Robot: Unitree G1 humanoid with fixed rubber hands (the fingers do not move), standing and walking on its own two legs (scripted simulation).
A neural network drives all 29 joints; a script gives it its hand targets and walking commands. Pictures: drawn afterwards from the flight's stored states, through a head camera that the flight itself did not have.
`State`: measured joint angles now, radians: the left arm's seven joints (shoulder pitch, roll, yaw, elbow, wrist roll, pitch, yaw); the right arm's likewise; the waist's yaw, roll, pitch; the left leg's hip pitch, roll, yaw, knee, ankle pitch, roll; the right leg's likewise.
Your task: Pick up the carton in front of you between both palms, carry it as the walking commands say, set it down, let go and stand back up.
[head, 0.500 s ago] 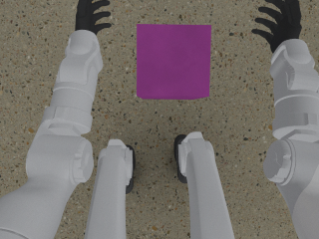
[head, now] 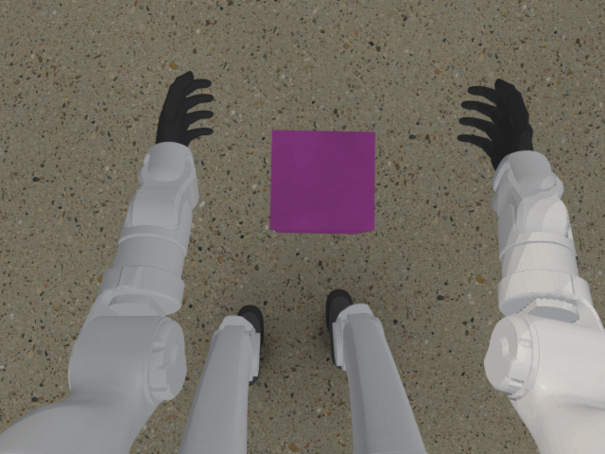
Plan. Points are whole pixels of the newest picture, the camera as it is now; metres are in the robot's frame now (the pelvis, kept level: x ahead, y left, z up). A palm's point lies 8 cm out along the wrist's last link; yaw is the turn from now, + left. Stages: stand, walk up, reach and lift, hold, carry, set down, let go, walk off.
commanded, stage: let go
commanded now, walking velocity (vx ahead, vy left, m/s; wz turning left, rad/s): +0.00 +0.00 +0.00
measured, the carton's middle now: (319, 189) +0.47 -0.07 -0.53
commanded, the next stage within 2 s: stand in 1.16 s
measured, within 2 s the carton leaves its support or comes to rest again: neither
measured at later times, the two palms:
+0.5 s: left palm (48, 283) +0.32 +0.21 +0.01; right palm (569, 293) +0.29 -0.24 +0.02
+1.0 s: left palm out of the picture +0.25 +0.25 +0.06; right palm (568, 371) +0.24 -0.21 +0.06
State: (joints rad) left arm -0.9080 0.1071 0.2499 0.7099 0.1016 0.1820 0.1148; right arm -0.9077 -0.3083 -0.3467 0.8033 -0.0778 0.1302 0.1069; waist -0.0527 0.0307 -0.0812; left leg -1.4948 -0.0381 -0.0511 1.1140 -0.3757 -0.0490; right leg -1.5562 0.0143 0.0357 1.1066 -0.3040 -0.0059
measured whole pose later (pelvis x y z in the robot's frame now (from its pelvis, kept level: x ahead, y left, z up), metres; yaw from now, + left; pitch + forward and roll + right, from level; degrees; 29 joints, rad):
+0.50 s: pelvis +0.07 +0.01 +0.10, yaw -2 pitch +20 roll +0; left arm -0.06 0.15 0.11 0.53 0.05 0.00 0.00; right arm -0.04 -0.21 -0.12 0.54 0.00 -0.01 0.08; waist -0.03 0.00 -0.06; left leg -0.67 -0.01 -0.05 0.64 -0.31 -0.02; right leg -0.73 0.02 0.04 0.63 -0.25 0.00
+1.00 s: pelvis +0.08 +0.03 +0.12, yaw -2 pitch -5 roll -1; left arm 0.22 0.21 0.04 0.43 0.01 0.13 -0.07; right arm 0.21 -0.21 -0.05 0.43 -0.03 0.13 0.08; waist 0.00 0.02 0.10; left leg -0.06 -0.02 -0.05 0.45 -0.30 0.01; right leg -0.11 0.00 0.04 0.43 -0.24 0.02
